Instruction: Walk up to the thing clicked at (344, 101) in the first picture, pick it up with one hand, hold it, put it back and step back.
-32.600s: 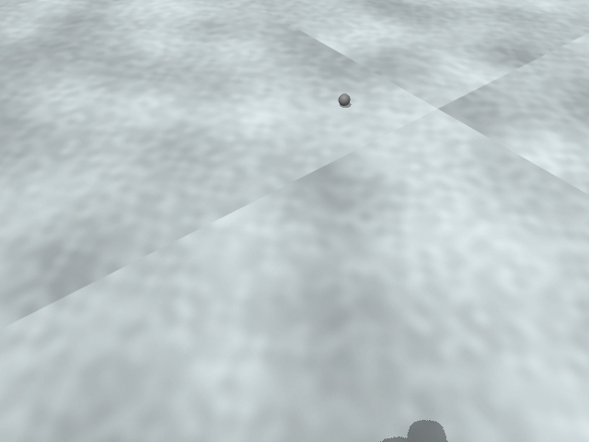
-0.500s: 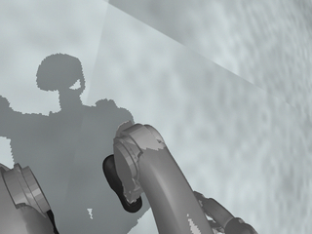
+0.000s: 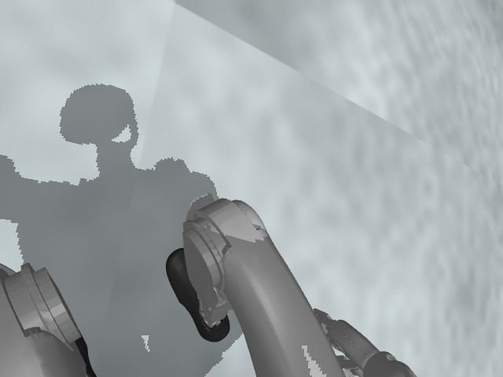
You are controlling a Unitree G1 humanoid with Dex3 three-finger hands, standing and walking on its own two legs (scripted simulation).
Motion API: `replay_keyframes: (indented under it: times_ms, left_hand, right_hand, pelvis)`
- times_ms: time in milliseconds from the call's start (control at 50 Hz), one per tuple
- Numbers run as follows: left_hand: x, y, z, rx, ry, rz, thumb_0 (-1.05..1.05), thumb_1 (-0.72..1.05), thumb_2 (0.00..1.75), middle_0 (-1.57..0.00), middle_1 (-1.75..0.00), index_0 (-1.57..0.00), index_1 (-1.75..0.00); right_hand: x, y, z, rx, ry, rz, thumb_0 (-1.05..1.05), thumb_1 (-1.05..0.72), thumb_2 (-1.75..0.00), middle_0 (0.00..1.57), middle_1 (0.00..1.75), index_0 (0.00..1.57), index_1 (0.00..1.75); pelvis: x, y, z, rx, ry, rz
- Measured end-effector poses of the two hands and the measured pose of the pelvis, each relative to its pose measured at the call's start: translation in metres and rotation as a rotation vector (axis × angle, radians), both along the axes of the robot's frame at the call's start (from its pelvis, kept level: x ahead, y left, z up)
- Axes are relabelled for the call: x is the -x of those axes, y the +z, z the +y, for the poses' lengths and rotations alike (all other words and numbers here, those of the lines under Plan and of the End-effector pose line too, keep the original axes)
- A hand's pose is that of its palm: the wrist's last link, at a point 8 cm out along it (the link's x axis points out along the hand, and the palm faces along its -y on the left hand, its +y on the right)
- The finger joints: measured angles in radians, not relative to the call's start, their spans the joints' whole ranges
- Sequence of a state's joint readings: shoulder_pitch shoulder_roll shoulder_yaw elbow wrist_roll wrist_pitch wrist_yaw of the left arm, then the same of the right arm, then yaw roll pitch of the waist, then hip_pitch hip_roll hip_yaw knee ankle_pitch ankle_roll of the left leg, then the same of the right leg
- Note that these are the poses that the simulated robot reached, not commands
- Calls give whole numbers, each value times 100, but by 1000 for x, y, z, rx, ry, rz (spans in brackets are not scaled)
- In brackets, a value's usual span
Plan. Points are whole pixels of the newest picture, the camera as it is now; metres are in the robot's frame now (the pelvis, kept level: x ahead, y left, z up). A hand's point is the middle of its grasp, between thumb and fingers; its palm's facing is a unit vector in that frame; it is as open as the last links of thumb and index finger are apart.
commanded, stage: withdraw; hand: left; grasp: from above
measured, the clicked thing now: out of the picture +0.47 +0.37 -0.28
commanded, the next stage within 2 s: home in 0.92 s
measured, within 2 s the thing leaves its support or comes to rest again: neither
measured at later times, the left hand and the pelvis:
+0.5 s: hand out of the picture +0.45 +0.38 -0.11, palm faces -0.37 -0.10 -0.93, open 14.1 cm; pelvis +0.00 +0.00 +0.03, yaw +5 degrees
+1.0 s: hand out of the picture +0.44 +0.38 -0.15, palm faces -0.40 -0.11 -0.91, open 13.9 cm; pelvis -0.01 -0.01 +0.01, yaw +6 degrees
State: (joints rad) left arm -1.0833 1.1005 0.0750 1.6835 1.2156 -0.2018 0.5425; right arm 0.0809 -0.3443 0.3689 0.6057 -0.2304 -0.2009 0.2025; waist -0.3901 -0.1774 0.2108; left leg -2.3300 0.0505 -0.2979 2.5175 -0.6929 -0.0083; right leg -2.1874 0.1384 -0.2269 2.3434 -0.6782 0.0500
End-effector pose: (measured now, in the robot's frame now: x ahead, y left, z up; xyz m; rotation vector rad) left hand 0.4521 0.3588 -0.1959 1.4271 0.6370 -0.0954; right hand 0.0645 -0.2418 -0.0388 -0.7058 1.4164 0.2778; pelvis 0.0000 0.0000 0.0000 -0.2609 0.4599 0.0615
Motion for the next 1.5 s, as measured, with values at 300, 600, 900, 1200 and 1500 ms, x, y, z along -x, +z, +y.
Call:
replay_keyframes:
  times_ms: [300,600,900,1200,1500]
  left_hand:
    - [-15,63,15,-56,-5,-148,0,-49,98,-8,-100,-9,-99]
    - [8,166,14,-56,-10,10,0,-50,99,-9,-99,-9,-99]
    - [18,114,10,-16,-69,25,0,-48,99,-9,-99,-10,-98]
    - [11,148,17,-38,24,-95,0,-26,91,-19,-77,-18,-77]
    - [135,276,7,354,297,-99,0,67,87,-21,-35,-21,-35]
  right_hand:
    - [-21,-7,-1,-40,-40,-48,0,-90,-90,20,30,20,30]
    - [-54,0,0,-99,-163,-152,0,-90,-90,20,30,20,30]
    - [-4,-5,-31,70,-166,-54,0,-90,-89,20,30,20,30]
    - [-10,-15,-5,-26,-266,-31,1,-89,-89,20,30,20,30]
    - [-121,80,14,-137,-213,-307,1,-90,-90,20,30,20,30]
  pelvis:
    - [-5,5,-1,-5,9,53]
    - [2,46,-4,-59,74,117]
    - [11,22,-9,-73,71,78]
    - [-1,36,-6,-71,74,148]
    - [-4,146,-1,-101,127,143]
